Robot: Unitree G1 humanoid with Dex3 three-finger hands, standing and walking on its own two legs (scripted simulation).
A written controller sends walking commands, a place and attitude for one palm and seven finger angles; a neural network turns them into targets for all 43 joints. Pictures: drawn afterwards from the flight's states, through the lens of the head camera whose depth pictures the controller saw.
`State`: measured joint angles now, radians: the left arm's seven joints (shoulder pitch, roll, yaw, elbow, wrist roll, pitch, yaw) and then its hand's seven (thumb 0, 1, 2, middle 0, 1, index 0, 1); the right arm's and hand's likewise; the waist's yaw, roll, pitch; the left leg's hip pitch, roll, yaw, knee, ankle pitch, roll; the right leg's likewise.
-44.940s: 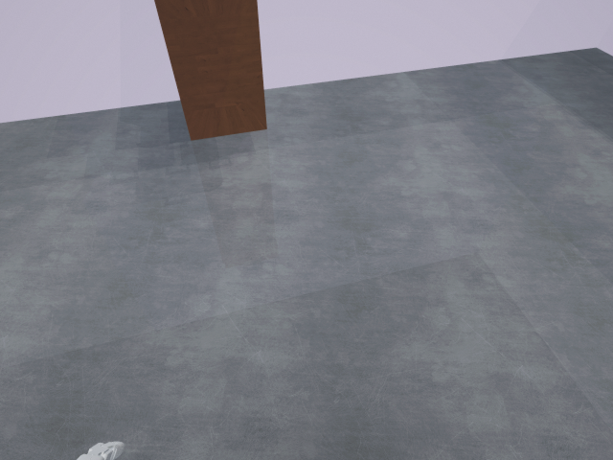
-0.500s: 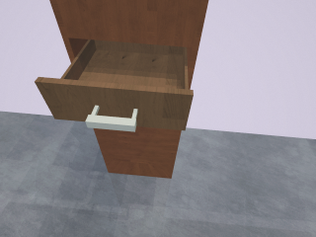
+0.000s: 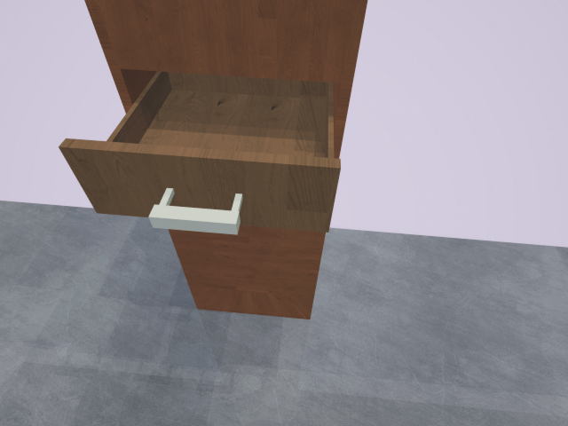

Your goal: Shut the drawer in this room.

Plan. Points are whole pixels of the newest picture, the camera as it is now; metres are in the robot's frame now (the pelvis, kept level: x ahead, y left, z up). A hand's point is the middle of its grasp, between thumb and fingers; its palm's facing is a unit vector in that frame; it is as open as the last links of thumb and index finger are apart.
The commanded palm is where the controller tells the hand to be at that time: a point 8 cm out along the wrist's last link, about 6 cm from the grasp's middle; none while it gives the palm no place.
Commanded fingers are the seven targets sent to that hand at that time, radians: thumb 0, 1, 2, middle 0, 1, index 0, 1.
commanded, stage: look again from close up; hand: left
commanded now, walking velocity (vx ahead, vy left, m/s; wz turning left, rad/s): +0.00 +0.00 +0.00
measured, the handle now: (199, 208) +0.38 +0.15 +0.11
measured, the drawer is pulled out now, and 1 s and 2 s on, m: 0.22 0.22 0.22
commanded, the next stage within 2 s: raise the hand and make a fist in 0.50 s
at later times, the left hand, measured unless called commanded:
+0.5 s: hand out of the picture +0.01 +0.15 -0.18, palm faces +0.01 -0.98 -0.18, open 7.4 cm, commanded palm none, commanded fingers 0.00 0.90 0.90 -0.20 -0.30 -0.20 -0.30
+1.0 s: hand (200, 400) +0.16 +0.12 -0.01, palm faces -0.02 -1.00 +0.02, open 6.1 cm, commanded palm +0.12 +0.19 +0.00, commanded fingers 0.00 0.90 0.90 -0.62 -0.75 -0.62 -0.75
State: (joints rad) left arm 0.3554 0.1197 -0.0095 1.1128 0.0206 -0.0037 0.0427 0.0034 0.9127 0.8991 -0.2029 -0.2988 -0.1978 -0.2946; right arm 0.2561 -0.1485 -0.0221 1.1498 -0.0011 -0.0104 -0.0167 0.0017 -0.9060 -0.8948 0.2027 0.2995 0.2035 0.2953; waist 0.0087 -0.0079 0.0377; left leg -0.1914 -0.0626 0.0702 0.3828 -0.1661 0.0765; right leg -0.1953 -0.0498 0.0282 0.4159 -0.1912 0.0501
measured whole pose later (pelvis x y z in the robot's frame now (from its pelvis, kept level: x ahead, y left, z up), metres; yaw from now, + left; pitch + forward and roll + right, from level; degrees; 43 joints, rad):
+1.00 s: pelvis +0.01 -0.04 -0.06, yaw +2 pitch +6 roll +0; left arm 0.62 0.18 0.07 -0.08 -0.24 -0.39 -0.31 0.01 0.91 0.90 -0.44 -0.55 -0.43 -0.55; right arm 0.14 -0.26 -0.06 0.46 0.03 -0.20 0.00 0.01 -0.90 -0.90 0.20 0.30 0.20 0.30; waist 0.02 -0.02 -0.11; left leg -0.60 0.00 0.02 0.94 -0.44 0.02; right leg -0.58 0.00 -0.03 0.94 -0.47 -0.01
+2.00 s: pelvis +0.03 -0.04 -0.02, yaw +3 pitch -3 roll -1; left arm 0.43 0.30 0.19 -0.66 -0.30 0.20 -0.25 0.02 0.90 0.90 -1.37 -1.56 -1.37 -1.56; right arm 0.19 -0.22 0.11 0.54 0.09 -0.31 -0.04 0.01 -0.90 -0.90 0.21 0.30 0.21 0.30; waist 0.09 0.07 -0.09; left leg -0.25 -0.01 -0.01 0.64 -0.34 0.02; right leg -0.21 -0.01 -0.05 0.61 -0.36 -0.01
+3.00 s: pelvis +0.03 -0.05 -0.01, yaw +3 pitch -3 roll +0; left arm 0.36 0.27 0.21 -0.52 -0.32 0.21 -0.24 0.02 0.90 0.90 -1.41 -1.60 -1.40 -1.59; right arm 0.22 -0.25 0.08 0.61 0.07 -0.30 -0.06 0.01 -0.90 -0.90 0.20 0.30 0.21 0.30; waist 0.06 0.07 -0.06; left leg -0.23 0.00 -0.02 0.61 -0.32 0.00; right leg -0.19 0.01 -0.06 0.59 -0.35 -0.03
